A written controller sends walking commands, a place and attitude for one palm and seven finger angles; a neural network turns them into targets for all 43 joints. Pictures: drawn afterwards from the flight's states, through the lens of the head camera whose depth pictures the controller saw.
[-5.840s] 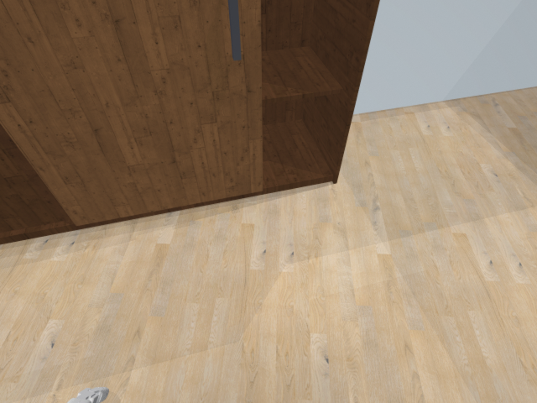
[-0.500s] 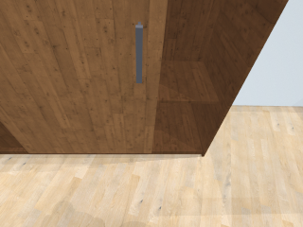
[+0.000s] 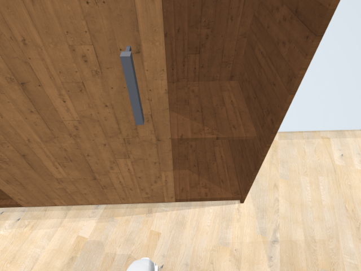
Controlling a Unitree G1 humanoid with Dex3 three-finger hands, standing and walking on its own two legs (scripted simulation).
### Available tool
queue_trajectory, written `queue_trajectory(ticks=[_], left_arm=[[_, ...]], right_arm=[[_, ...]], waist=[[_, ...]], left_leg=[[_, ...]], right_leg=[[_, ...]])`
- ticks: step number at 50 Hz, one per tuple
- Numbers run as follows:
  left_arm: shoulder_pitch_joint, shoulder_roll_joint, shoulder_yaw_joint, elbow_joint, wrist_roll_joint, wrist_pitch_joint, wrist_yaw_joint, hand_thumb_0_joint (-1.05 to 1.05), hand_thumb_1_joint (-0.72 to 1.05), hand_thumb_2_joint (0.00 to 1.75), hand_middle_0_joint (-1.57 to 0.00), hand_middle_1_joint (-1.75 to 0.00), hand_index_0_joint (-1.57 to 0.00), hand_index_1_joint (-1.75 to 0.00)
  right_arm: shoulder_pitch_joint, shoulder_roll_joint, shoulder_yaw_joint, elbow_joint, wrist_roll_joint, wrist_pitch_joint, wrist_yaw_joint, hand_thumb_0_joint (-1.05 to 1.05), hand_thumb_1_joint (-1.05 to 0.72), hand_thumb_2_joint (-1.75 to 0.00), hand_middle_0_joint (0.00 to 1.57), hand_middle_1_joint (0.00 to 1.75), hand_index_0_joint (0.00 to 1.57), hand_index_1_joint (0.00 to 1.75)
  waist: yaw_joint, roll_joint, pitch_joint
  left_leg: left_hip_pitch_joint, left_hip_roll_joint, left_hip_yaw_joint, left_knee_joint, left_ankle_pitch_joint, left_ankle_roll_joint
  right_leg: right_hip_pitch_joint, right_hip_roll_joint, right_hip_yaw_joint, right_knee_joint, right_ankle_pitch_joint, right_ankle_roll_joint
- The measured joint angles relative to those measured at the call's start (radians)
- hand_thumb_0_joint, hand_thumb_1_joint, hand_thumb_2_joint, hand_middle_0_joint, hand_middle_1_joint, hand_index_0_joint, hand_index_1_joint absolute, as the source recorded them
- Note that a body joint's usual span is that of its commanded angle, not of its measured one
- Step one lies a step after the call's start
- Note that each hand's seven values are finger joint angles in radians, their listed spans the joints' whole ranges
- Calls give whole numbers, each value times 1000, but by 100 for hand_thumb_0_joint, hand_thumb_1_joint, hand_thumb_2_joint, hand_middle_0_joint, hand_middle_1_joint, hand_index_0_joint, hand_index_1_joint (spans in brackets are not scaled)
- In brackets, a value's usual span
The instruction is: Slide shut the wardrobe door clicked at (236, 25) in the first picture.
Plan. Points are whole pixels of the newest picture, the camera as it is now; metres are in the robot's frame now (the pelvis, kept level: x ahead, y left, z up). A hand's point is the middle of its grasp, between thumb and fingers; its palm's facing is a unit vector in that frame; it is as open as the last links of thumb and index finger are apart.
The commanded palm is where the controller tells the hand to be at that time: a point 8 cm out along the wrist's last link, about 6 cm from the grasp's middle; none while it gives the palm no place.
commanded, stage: take the last steps up to it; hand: left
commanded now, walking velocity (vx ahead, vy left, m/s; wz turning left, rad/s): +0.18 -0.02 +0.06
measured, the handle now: (134, 88) +0.57 +0.16 +0.10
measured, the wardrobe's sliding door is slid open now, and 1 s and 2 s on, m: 0.39 0.39 0.39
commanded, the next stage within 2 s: come to a stop and stand still in 0.04 s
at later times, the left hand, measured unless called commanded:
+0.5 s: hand out of the picture +0.13 +0.21 -0.19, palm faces +0.05 -0.97 -0.22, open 7.4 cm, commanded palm none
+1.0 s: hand out of the picture +0.10 +0.17 -0.16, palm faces +0.06 -0.96 -0.27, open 7.3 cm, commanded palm none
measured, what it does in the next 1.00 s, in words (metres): steps on the spot: left foot, then right foot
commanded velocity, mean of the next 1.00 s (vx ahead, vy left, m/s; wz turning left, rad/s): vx -0.06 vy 0.04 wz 0.00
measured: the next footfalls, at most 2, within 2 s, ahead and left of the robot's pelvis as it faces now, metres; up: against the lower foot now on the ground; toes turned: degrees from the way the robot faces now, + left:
left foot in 0.18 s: +0.20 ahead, +0.11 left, +0.00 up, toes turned +6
right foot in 0.66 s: +0.10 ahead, -0.15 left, +0.00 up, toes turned -2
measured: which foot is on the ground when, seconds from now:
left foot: up 0.00-0.16, down 0.18-0.66, up 0.68-1.00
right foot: down 0.00-0.20, up 0.22-0.64, down 0.66-1.00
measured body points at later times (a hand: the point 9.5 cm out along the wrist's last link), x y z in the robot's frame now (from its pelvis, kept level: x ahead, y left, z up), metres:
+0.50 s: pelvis +0.09 +0.02 +0.00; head +0.13 +0.04 +0.44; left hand +0.12 +0.26 -0.17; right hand +0.19 -0.22 -0.14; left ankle +0.16 +0.11 -0.74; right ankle +0.06 -0.14 -0.66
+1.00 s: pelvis +0.08 -0.02 +0.00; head +0.11 -0.05 +0.45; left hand +0.10 +0.22 -0.14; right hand +0.10 -0.27 -0.17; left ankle +0.06 +0.13 -0.70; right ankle +0.06 -0.15 -0.74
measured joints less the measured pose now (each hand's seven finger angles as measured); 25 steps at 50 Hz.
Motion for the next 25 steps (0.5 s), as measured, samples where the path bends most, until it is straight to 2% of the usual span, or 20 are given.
queue_trajectory(ticks=[4,7,9,10,12,14,17,21,25], left_arm=[[36,-20,-8,25,3,-2,4,0,91,90,-20,-30,-20,-30],[58,-24,-9,43,3,3,7,0,91,90,-20,-30,-20,-30],[76,-24,-9,54,-1,8,9,0,91,90,-20,-30,-20,-30],[77,-22,-9,61,-6,16,12,0,91,90,-20,-30,-20,-30],[57,-11,-9,67,-16,34,24,0,91,90,-20,-30,-20,-30],[28,-3,-7,62,-18,55,33,1,91,90,-20,-30,-20,-30],[-27,15,3,21,-10,84,35,0,91,90,-20,-30,-20,-30],[-95,54,30,-51,-2,110,29,0,91,90,-19,-30,-20,-30],[-146,98,52,-102,0,123,23,0,91,90,-19,-30,-20,-30]], right_arm=[[-70,13,9,-13,4,-5,4,1,-91,-89,20,30,20,30],[-114,27,19,-22,5,-16,3,1,-91,-89,20,30,20,30],[-132,35,29,-33,3,-33,-2,1,-91,-89,20,30,20,30],[-139,42,34,-35,0,-44,-10,1,-91,-89,20,30,20,30],[-152,60,48,-38,6,-50,-25,0,-91,-89,20,30,20,30],[-154,70,61,-34,15,-41,-39,0,-91,-89,20,30,20,30],[-156,78,54,-37,26,-26,-56,-1,-92,-89,20,30,20,30],[-170,59,36,-57,23,-7,-60,-2,-94,-89,20,30,21,30],[-156,34,23,-61,14,14,-51,-2,-93,-89,20,30,20,30]], waist=[[27,-7,17],[49,-20,33],[54,-28,41],[53,-36,45],[64,-67,61],[70,-75,63],[68,-74,71],[53,-70,80],[40,-64,75]], left_leg=[[15,-9,23,-141,5,10],[73,-36,44,-264,-4,28],[145,-61,58,-374,85,43],[162,-68,62,-380,79,56],[182,-85,87,-357,14,78],[218,-91,101,-390,-5,85],[257,-94,104,-472,33,78],[263,-80,99,-524,68,76],[251,-58,83,-524,78,58]], right_leg=[[53,7,-2,-8,-41,10],[82,1,-2,25,-96,26],[75,-10,1,114,-160,39],[42,-21,5,211,-193,44],[-59,-41,60,460,-259,55],[-147,-45,102,614,-285,71],[-256,-66,122,684,-247,95],[-389,-73,152,783,-177,113],[-427,-77,160,794,-136,120]])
